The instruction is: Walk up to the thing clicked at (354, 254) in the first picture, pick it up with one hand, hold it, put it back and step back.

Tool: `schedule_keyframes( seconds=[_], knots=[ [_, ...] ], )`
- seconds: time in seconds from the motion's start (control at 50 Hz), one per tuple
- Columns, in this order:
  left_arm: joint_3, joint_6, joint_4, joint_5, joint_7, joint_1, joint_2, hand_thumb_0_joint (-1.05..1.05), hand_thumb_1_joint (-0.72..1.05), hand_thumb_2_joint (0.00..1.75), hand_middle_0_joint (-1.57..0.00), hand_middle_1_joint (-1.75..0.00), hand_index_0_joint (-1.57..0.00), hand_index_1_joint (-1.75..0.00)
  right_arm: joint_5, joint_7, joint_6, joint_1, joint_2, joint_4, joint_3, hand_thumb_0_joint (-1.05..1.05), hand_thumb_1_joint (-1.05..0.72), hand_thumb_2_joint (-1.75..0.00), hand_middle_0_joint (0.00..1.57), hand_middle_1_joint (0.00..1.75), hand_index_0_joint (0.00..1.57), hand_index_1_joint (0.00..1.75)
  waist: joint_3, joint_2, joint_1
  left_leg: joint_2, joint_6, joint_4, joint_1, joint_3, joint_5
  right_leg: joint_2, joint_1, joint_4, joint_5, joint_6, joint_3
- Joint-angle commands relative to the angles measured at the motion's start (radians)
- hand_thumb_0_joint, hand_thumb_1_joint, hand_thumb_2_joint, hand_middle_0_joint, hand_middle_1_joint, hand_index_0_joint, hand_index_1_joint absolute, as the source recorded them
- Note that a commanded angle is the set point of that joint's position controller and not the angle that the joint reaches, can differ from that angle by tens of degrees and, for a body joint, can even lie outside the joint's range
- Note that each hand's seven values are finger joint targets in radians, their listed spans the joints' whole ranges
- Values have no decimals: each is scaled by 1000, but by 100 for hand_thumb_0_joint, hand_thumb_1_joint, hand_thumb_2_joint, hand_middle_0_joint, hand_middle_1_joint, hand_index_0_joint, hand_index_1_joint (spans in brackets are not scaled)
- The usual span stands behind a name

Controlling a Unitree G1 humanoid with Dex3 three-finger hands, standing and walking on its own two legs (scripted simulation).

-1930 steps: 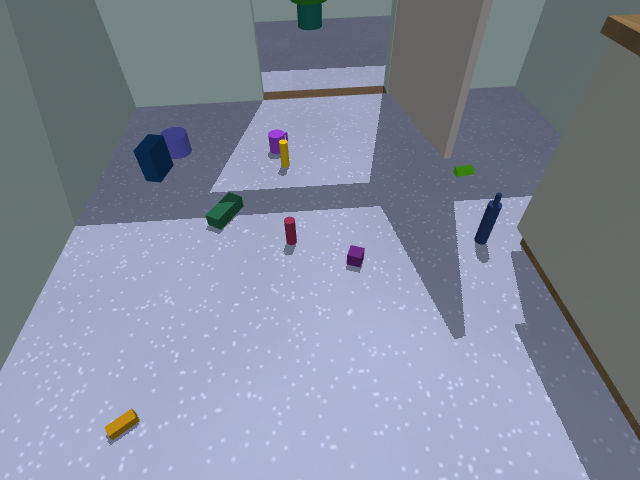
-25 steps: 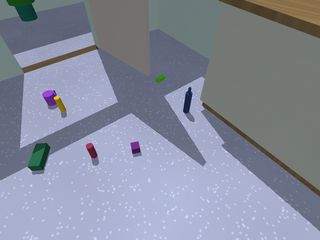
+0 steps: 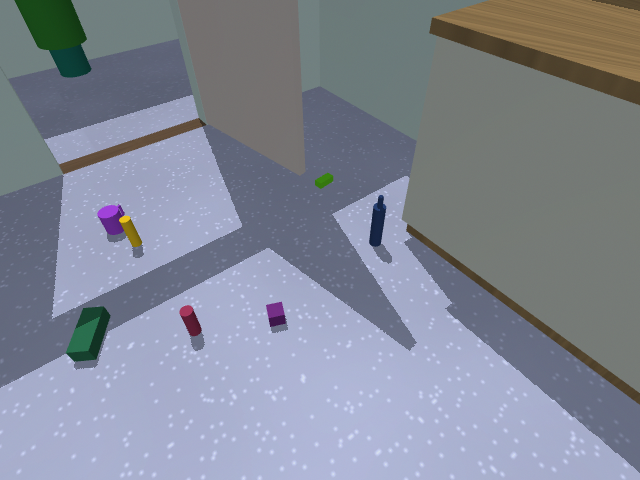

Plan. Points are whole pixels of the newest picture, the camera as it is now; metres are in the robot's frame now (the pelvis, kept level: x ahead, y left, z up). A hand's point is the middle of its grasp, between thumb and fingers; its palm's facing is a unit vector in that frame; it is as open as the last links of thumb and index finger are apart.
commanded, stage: walk up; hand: left
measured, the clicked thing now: (276, 314) +0.85 +0.22 -0.75
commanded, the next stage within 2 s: stand in 0.04 s
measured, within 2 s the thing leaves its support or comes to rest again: neither
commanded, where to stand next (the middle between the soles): +0.47 -0.01 m, yaw -2 degrees
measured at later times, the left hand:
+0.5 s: hand out of the picture +0.09 +0.25 -0.15, palm faces -0.04 -0.94 -0.33, open 7.4 cm
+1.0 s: hand out of the picture +0.08 +0.25 -0.15, palm faces -0.04 -0.94 -0.34, open 7.4 cm
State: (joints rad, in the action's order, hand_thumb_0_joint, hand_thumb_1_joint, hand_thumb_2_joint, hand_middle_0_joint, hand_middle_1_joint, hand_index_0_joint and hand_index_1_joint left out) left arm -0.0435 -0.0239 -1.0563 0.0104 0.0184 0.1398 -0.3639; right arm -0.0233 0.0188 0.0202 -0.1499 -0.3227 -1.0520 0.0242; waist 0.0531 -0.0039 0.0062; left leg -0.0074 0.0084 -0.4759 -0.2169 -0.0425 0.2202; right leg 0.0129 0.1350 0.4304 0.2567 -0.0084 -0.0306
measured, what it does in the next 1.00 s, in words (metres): stands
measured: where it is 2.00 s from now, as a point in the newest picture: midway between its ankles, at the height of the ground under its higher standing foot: outside the picture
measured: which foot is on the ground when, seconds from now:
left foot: down 0.00-1.00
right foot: down 0.00-1.00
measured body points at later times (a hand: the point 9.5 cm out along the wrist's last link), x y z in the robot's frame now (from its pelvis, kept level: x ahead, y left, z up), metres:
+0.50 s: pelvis +0.00 +0.00 +0.01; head +0.02 +0.00 +0.46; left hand +0.09 +0.30 -0.13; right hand +0.09 -0.30 -0.12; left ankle +0.02 +0.12 -0.74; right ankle -0.01 -0.13 -0.74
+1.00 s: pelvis +0.00 -0.01 +0.01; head +0.02 +0.00 +0.46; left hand +0.08 +0.30 -0.13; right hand +0.08 -0.31 -0.13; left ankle +0.02 +0.12 -0.74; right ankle -0.01 -0.13 -0.74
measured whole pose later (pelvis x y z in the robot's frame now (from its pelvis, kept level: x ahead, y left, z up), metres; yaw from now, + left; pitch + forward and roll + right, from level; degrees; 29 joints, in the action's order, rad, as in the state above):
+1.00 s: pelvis +0.00 -0.01 +0.01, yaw -1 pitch -2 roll +0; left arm 0.00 -0.02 -1.13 0.00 0.01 0.11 -0.36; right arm -0.01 0.01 0.01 -0.09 -0.35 -1.14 0.00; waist 0.07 -0.01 0.00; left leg -0.01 0.02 -0.33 -0.14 -0.03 0.15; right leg 0.01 0.09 0.33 0.21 -0.01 -0.04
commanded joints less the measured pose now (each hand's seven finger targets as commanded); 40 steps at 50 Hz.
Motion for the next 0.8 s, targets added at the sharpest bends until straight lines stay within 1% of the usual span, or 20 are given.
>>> schedule_keyframes(
  seconds=[0.0,0.02,0.04,0.06,0.14,0.18,0.22,0.3,0.34,0.38,0.42,0.46,0.5,0.52,0.56,0.6,0.62,0.68,0.7,0.78],
  knots=[
    [-41,-25,57,-4,-25,-56,-212,0,90,90,-20,-30,-20,-30,7,-24,28,65,-218,57,47,0,-90,-90,20,30,20,30,-109,11,1,-86,-38,70,33,-72,-209,-117,-65,-74,-232,49,-84],
    [-19,-22,36,-13,-24,-56,-189,0,90,90,-20,-30,-20,-30,18,-26,30,66,-227,49,39,0,-90,-90,20,30,20,30,-109,27,-6,-105,-42,107,78,-95,-305,-127,-55,-72,-295,39,-92],
    [-20,-19,35,-14,-24,-61,-192,0,90,90,-20,-30,-20,-30,18,-27,32,62,-230,41,38,0,-90,-90,20,30,20,30,-115,27,-5,-112,-42,110,100,-96,-357,-121,-55,-68,-309,33,-81],
    [-16,-17,32,-14,-26,-59,-191,0,90,90,-20,-30,-20,-30,19,-28,30,78,-238,38,39,0,-90,-90,20,30,20,30,-113,32,1,-112,-42,105,102,-94,-369,-120,-62,-81,-317,29,-72],
    [-9,-12,13,-9,-24,-86,-195,0,90,90,-20,-30,-20,-30,19,-28,24,92,-227,20,30,0,-90,-90,20,30,20,30,-99,25,-6,-115,-31,148,112,-90,-290,-121,-54,-106,-235,24,-76],
    [-6,-11,7,-5,-24,-93,-199,0,90,90,-20,-30,-20,-30,18,-27,21,105,-230,15,32,0,-90,-90,20,30,20,30,-105,17,-7,-114,-28,153,129,-84,-274,-122,-46,-119,-228,24,-76],
    [-3,-12,0,-5,-25,-103,-197,0,90,90,-20,-30,-20,-30,18,-26,18,111,-230,6,30,0,-90,-90,20,30,20,30,-93,11,-9,-113,-26,167,115,-82,-223,-125,-45,-134,-190,22,-83],
    [0,-15,-8,-4,-26,-105,-202,0,90,90,-20,-30,-20,-30,19,-23,17,125,-231,-3,30,0,-90,-90,20,30,20,30,-99,7,-11,-111,-24,171,129,-75,-234,-129,-45,-143,-213,24,-86],
    [2,-13,-13,-3,-26,-104,-202,0,90,90,-20,-30,-20,-30,18,-22,15,130,-230,-9,28,0,-90,-90,20,30,20,30,-81,9,-10,-109,-22,183,125,-77,-185,-126,-22,-154,-162,24,-87],
    [3,-14,-15,-4,-25,-103,-202,0,90,90,-20,-30,-20,-30,19,-21,15,127,-235,-13,27,0,-90,-90,20,30,20,30,-78,9,-14,-107,-21,188,119,-77,-159,-127,-20,-164,-142,24,-91],
    [4,-16,-13,-4,-24,-99,-203,0,90,90,-20,-30,-20,-30,18,-20,17,133,-234,-15,26,0,-90,-90,20,30,20,30,-102,16,-10,-112,-23,180,144,-75,-201,-132,-26,-158,-184,27,-92],
    [3,-16,-17,-4,-25,-103,-208,0,90,90,-20,-30,-20,-30,19,-21,17,125,-236,-20,25,0,-90,-90,20,30,20,30,-92,8,-15,-111,-22,184,127,-75,-188,-131,-35,-160,-176,25,-91],
    [5,-17,-14,-4,-25,-93,-203,0,90,90,-20,-30,-20,-30,19,-21,17,132,-239,-19,25,0,-90,-90,20,30,20,30,-126,10,-10,-116,-27,169,166,-69,-245,-135,-38,-153,-233,26,-90],
    [5,-18,-17,-5,-25,-90,-204,0,90,90,-20,-30,-20,-30,20,-21,16,122,-238,-24,23,0,-90,-90,20,30,20,30,-101,4,-14,-112,-22,178,146,-73,-223,-131,-29,-160,-210,22,-87],
    [5,-15,-18,-4,-27,-90,-206,0,90,90,-20,-30,-20,-30,20,-21,15,127,-235,-26,22,0,-90,-90,20,30,20,30,-105,-5,-14,-115,-22,175,156,-70,-215,-133,-28,-160,-204,26,-91],
    [7,-13,-18,-5,-27,-88,-203,0,90,90,-20,-30,-20,-30,18,-21,10,115,-243,-31,22,0,-90,-90,20,30,20,30,-88,10,-16,-110,-22,186,130,-71,-170,-129,-23,-168,-162,25,-89],
    [7,-13,-19,-5,-26,-83,-206,0,90,90,-20,-30,-20,-30,19,-21,11,114,-241,-33,22,0,-90,-90,20,30,20,30,-94,11,-15,-110,-22,185,132,-71,-180,-130,-30,-164,-170,26,-90],
    [7,-13,-25,-5,-26,-69,-209,0,90,90,-20,-30,-20,-30,19,-20,9,112,-238,-35,19,0,-90,-90,20,30,20,30,-66,-3,-11,-107,-22,194,111,-78,-136,-128,-16,-174,-129,25,-90],
    [7,-14,-21,-3,-26,-70,-209,0,90,90,-20,-30,-20,-30,17,-20,11,110,-239,-31,20,0,-90,-90,20,30,20,30,-91,-2,-13,-110,-23,187,137,-73,-164,-131,-16,-166,-152,27,-91],
    [9,-13,-19,-4,-26,-69,-204,0,90,90,-20,-30,-20,-30,19,-19,10,104,-241,-36,16,0,-90,-90,20,30,20,30,-76,5,-13,-109,-24,187,121,-77,-141,-130,-9,-174,-136,25,-91]
  ],
)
